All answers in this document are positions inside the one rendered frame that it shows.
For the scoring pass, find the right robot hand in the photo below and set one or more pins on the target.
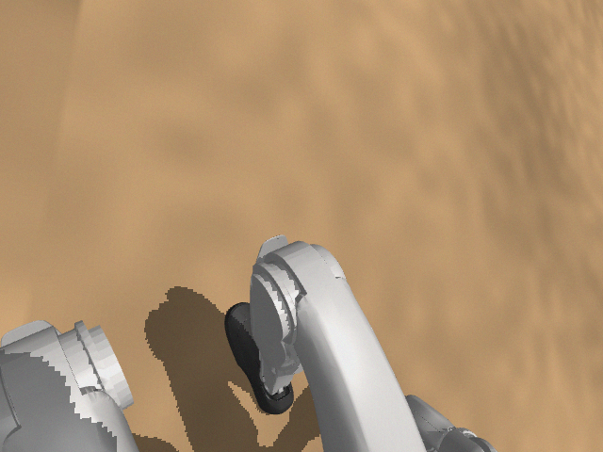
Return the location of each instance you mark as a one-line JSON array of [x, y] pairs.
[[431, 424]]

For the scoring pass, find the right robot foot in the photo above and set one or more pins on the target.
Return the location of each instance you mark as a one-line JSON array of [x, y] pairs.
[[238, 330]]

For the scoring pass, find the right robot arm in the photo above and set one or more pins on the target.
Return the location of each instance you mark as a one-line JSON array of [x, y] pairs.
[[464, 440]]

